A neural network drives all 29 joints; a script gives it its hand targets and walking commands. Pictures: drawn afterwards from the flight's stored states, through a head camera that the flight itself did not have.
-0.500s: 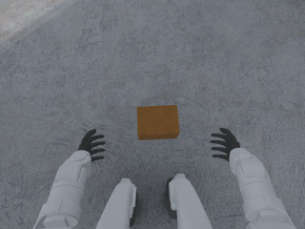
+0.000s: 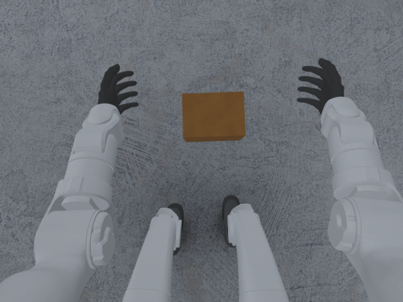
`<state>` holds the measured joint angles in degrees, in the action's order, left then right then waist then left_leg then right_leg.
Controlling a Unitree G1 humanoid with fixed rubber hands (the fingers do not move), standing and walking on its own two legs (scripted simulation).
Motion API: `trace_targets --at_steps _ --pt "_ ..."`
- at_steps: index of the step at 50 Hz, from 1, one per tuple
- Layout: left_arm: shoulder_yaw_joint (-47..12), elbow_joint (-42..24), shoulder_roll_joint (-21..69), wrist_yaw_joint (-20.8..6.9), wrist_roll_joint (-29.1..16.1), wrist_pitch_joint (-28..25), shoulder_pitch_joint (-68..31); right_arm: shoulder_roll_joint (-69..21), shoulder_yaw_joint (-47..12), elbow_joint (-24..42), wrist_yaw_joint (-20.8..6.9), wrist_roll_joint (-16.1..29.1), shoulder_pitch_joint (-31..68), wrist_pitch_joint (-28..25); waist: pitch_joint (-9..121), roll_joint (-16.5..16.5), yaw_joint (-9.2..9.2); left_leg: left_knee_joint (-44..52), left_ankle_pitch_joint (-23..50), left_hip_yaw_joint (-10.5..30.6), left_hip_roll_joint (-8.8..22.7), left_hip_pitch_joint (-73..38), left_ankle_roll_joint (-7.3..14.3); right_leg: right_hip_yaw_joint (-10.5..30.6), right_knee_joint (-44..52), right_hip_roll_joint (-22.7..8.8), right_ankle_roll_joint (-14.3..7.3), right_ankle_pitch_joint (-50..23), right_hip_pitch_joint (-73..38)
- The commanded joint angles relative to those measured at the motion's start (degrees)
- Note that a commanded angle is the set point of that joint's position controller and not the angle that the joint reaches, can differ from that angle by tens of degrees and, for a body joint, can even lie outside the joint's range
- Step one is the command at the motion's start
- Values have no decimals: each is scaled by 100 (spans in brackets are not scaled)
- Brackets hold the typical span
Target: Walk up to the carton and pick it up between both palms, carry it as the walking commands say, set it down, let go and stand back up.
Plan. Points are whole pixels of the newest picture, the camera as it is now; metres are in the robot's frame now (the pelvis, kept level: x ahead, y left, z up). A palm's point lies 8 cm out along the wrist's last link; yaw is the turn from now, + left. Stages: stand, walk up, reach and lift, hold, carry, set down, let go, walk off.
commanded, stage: reach and lift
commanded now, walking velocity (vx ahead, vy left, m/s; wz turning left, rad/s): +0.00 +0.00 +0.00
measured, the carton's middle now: (212, 118) +0.53 -0.04 -0.60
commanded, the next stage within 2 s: none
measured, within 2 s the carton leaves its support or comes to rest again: neither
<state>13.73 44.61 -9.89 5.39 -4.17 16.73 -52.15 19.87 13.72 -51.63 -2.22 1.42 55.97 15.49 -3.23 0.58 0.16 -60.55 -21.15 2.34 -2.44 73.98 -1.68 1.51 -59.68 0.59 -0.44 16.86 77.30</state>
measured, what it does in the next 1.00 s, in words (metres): lowers itself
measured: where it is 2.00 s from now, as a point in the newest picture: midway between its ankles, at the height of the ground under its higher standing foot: (203, 234)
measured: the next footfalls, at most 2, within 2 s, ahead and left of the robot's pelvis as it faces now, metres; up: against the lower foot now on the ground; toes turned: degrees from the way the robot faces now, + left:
none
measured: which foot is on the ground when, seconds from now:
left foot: down 0.00-1.00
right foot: down 0.00-1.00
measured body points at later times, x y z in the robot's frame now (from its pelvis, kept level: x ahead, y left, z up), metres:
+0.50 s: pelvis +0.01 +0.01 -0.03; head +0.34 +0.00 +0.28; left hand +0.53 +0.18 -0.16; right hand +0.54 -0.24 -0.16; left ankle +0.05 +0.13 -0.64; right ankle +0.08 -0.11 -0.64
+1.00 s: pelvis -0.03 -0.01 -0.16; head +0.34 -0.01 +0.10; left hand +0.53 +0.16 -0.32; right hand +0.54 -0.24 -0.31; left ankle +0.05 +0.13 -0.64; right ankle +0.08 -0.11 -0.64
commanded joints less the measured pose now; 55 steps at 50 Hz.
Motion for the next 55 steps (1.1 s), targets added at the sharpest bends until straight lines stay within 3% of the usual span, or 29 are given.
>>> trace_targets --at_steps 1,8,15,19,22,24,28,35,40,44,55 --pt "22 -730 -877 121 -153 -449 -2388 1270 190 458 -70 152 2663 -512 6183 -285 -66 336 1326 -443 -207 -1188 -150 -140 -57 114 66 -2363 -3879" --pt "213 -173 -978 162 -78 -738 -2879 1399 299 -132 -173 117 3258 -861 6532 -431 36 204 2017 -418 -229 -734 -128 -72 -296 98 70 -3362 -3913" --pt "309 -349 -926 108 97 -927 -2729 1437 688 43 -191 -162 3039 -1073 7268 -397 -177 74 2973 -341 -232 -674 -156 -15 -472 107 78 -4439 -3955" --pt "188 -470 -742 125 89 -948 -2942 1505 828 57 -262 -123 3094 -1175 7112 -130 -300 -185 3182 -238 -173 -1306 -161 -182 -500 186 73 -3747 -2537" --pt "229 -255 -687 137 143 -909 -3183 1568 862 -163 -335 -71 3356 -1193 6388 -9 -268 -450 2440 -213 -150 -1124 -173 -221 -593 206 49 -2634 -1316" --pt "284 -168 -687 135 236 -876 -3267 1565 909 -216 -363 -110 3475 -1173 6140 -18 -230 -620 1987 -226 -155 -710 -191 -232 -786 186 47 -2265 -1031" --pt "306 -115 -715 122 240 -805 -3276 1500 866 -370 -380 -146 3427 -1070 6320 -108 -206 -1061 1716 -311 -227 -91 -232 -230 -1315 176 62 -2283 -1115" --pt "212 -360 -1153 221 67 -684 -3808 1823 702 201 -205 35 4202 -873 7380 -500 -219 -1853 1013 -510 -328 712 -204 -237 -2195 183 128 -2015 -1717" --pt "120 -393 -1238 256 14 -690 -4285 1796 529 159 -108 223 4464 -781 7247 -410 -147 -2478 660 -573 -321 1200 -187 -204 -2731 180 97 -1706 -1286" --pt "53 3 -1226 247 6 -734 -4365 1706 386 -120 -26 281 4445 -759 6909 -388 -131 -2941 384 -617 -304 1725 -164 -122 -3154 152 93 -1582 -1067" --pt "40 384 -1427 261 -52 -953 -4546 1718 219 -141 247 313 4670 -895 6824 -442 -182 -4088 335 -722 -294 2587 -148 2 -4268 106 99 -1815 -805"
